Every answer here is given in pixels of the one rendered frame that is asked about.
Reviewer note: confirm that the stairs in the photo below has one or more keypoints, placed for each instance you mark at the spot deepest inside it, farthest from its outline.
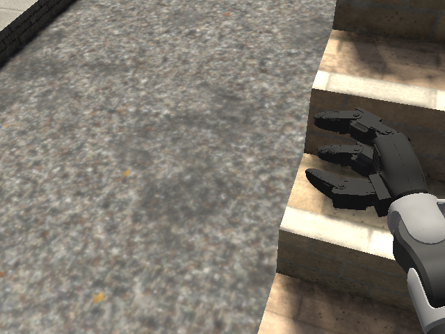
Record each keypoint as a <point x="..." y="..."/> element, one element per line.
<point x="336" y="272"/>

